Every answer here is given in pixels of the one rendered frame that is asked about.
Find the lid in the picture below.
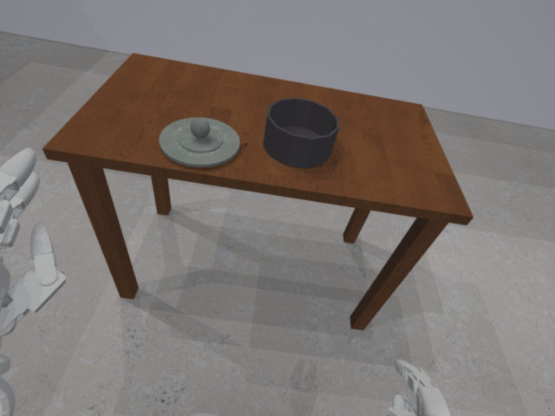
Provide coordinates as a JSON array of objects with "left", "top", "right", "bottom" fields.
[{"left": 159, "top": 117, "right": 240, "bottom": 167}]

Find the pot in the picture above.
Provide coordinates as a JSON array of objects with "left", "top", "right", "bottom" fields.
[{"left": 263, "top": 98, "right": 339, "bottom": 168}]

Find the right robot hand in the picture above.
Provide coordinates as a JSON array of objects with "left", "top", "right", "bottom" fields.
[{"left": 388, "top": 360, "right": 451, "bottom": 416}]

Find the table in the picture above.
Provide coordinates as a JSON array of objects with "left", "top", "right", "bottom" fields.
[{"left": 43, "top": 53, "right": 473, "bottom": 330}]

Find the left robot hand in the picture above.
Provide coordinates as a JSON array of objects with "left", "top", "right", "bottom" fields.
[{"left": 0, "top": 147, "right": 66, "bottom": 348}]

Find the knob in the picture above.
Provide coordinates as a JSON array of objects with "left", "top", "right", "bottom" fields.
[{"left": 190, "top": 118, "right": 210, "bottom": 138}]

